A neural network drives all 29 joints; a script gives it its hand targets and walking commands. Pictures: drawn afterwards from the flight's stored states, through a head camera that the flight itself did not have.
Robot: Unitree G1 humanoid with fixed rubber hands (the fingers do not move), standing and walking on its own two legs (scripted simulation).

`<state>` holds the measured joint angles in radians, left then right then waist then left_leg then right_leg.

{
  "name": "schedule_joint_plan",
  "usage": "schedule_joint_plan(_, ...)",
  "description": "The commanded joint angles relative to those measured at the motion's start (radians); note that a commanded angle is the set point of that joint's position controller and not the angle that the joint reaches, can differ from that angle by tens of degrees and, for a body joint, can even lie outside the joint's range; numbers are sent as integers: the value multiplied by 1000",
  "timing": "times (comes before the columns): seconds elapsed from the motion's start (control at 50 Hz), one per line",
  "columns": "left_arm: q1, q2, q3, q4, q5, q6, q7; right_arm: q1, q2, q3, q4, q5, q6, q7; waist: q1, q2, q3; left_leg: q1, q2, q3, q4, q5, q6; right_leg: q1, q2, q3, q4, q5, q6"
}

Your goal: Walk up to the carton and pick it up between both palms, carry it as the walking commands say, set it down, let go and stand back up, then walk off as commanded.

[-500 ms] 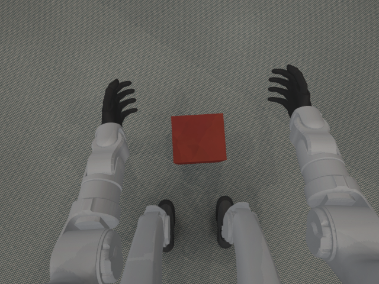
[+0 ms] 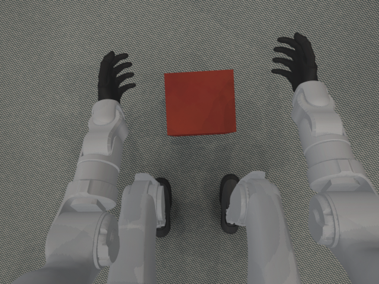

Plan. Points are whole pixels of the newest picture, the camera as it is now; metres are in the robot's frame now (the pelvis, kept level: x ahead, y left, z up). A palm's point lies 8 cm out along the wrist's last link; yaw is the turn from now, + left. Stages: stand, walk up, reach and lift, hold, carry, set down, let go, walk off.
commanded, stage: reach and lift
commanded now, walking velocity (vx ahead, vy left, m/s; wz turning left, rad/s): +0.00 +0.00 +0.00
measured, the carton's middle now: (199, 108) +0.47 -0.02 -0.40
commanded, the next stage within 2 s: none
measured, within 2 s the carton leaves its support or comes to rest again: neither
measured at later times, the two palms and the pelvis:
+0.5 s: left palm (128, 102) +0.47 +0.17 -0.28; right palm (271, 98) +0.47 -0.20 -0.29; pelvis -0.02 +0.00 -0.10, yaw +0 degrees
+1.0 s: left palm (131, 98) +0.49 +0.17 -0.32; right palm (268, 96) +0.48 -0.20 -0.33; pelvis -0.02 +0.01 -0.14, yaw +0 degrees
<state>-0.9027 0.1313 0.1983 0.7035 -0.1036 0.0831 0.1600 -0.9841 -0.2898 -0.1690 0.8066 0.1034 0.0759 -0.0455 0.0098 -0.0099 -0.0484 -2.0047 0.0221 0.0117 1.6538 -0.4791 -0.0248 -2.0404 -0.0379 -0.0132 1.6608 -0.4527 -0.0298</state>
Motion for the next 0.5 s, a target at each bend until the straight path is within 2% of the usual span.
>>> schedule_joint_plan(0.0, -217, 105, 21, -38, -3, -35, -4, -290, -126, -52, -60, -2, -18, -16, 14, -5, -1036, 370, -100, 63, -85, 116, -22, 616, 90, 2, -66, 165, 50)
schedule_joint_plan(0.02, -202, 67, -42, -141, -23, -50, -1, -215, -60, 13, -103, 21, -31, -24, -20, -64, -1175, 454, -111, 60, -69, 199, -16, 686, 103, -8, -72, 245, 51)
schedule_joint_plan(0.04, -239, 85, -19, -92, -24, -45, 10, -246, -146, -35, -62, -2, -38, -36, -35, -19, -1204, 441, -102, 41, -46, 225, -31, 655, 93, -13, -20, 273, 52)
schedule_joint_plan(0.06, -230, 92, -29, -57, -42, -51, 5, -238, -89, 8, -27, 18, -41, -34, -10, -64, -1062, 317, -108, 48, -30, 192, -26, 645, 94, 14, -42, 256, 39)
schedule_joint_plan(0.08, -216, 79, -27, 32, -29, -59, -5, -267, -89, -3, -39, 22, -52, -37, -36, -69, -1056, 299, -100, 53, -8, 138, -11, 627, 98, 3, -15, 213, 53)
schedule_joint_plan(0.1, -223, 119, 9, 30, -22, -65, -1, -270, -109, 10, -37, 34, -56, -43, 21, -36, -1090, 315, -101, 66, 8, 169, -15, 668, 93, 26, 5, 243, 54)
schedule_joint_plan(0.12, -259, 142, -18, -31, -53, -75, 6, -272, -98, 56, -67, 66, -62, -60, 9, -90, -1128, 322, -103, 71, 34, 126, -10, 707, 87, 18, 2, 195, 48)
schedule_joint_plan(0.14, -285, 158, -26, -20, -46, -88, 11, -324, -80, 42, -86, 86, -69, -66, 20, -25, -1090, 273, -103, 72, 47, 140, -13, 638, 94, 29, 25, 221, 38)
schedule_joint_plan(0.16, -280, 136, -34, -3, -59, -91, 10, -303, -105, 52, -31, 72, -74, -70, 0, -17, -1043, 268, -93, 66, 55, 92, -18, 613, 84, 27, 27, 164, 36)
schedule_joint_plan(0.18, -317, 139, 6, 100, -54, -98, 6, -349, -82, 75, 54, 81, -72, -62, 40, -75, -924, 154, -88, 55, 72, 50, -12, 568, 70, 48, 43, 138, 34)
schedule_joint_plan(0.2, -244, 97, -60, 22, -77, -94, 4, -300, -62, 71, -58, 85, -78, -60, -15, -47, -1101, 308, -95, 34, 57, 218, -5, 630, 87, 39, 60, 295, 44)
schedule_joint_plan(0.22, -335, 187, 23, 66, -44, -102, 8, -391, -151, 30, -13, 68, -85, -64, 22, -22, -1042, 216, -79, 54, 102, 107, -13, 562, 80, 36, 93, 180, 39)
schedule_joint_plan(0.24, -353, 186, -28, -46, -63, -105, 15, -406, -123, 66, -126, 99, -84, -75, 35, -1, -1210, 357, -91, 64, 86, 175, -10, 657, 98, 18, 99, 237, 49)
schedule_joint_plan(0.26, -304, 197, -8, 10, -72, -108, 23, -321, -126, 101, -1, 106, -82, -87, 37, -56, -1168, 324, -90, 43, 119, 161, -12, 632, 79, 23, 129, 218, 43)
schedule_joint_plan(0.28, -322, 175, -22, 93, -85, -105, 17, -364, -130, 66, 61, 90, -81, -90, 5, -9, -1037, 241, -83, 51, 129, 93, -14, 549, 85, 35, 126, 156, 37)
schedule_joint_plan(0.3, -318, 145, -56, 3, -102, -104, 11, -351, -82, 126, -11, 110, -81, -90, -5, -96, -1153, 299, -91, 62, 150, 163, -10, 703, 83, 31, 126, 240, 52)
schedule_joint_plan(0.32, -334, 170, -26, 125, -103, -104, 7, -391, -118, 114, 47, 116, -80, -89, 28, -46, -1034, 223, -77, 60, 178, 79, -6, 597, 71, 47, 140, 148, 41)
schedule_joint_plan(0.34, -297, 131, -48, 151, -102, -102, 5, -356, -76, 130, 22, 117, -86, -84, -39, -95, -1044, 234, -85, 51, 175, 92, -5, 609, 84, 27, 143, 175, 40)
schedule_joint_plan(0.36, -330, 126, -48, 146, -105, -126, 7, -398, -91, 111, 34, 101, -101, -83, 5, -67, -1014, 189, -80, 49, 213, 120, -4, 564, 73, 59, 168, 183, 38)
schedule_joint_plan(0.38, -377, 179, -36, 119, -103, -130, 11, -400, -140, 99, 81, 105, -98, -85, 9, -24, -1053, 246, -72, 46, 196, 168, -10, 579, 74, 60, 185, 225, 40)
schedule_joint_plan(0.4, -388, 165, -94, 45, -144, -131, 20, -441, -153, 107, -52, 137, -108, -89, -31, -16, -1186, 383, -75, 29, 199, 230, -12, 577, 74, 20, 212, 255, 46)
schedule_joint_plan(0.42, -376, 114, -114, 198, -157, -130, 16, -462, -173, 99, 82, 102, -116, -93, -41, -24, -1048, 288, -72, 26, 233, 162, -14, 505, 66, 34, 220, 192, 40)
schedule_joint_plan(0.44, -389, 147, -76, 158, -154, -124, 15, -476, -126, 142, -26, 134, -117, -91, -11, -82, -1130, 300, -82, 50, 232, 179, -15, 647, 77, 35, 203, 241, 43)
schedule_joint_plan(0.46, -323, 109, -94, 313, -151, -121, 6, -423, -138, 148, 122, 126, -116, -84, -31, -86, -964, 214, -79, 49, 245, 119, -11, 567, 70, 34, 225, 189, 49)
schedule_joint_plan(0.48, -364, 111, -110, 214, -154, -140, 8, -447, -103, 145, 10, 146, -125, -86, -3, -71, -1044, 264, -81, 45, 261, 190, -6, 584, 73, 45, 239, 237, 49)
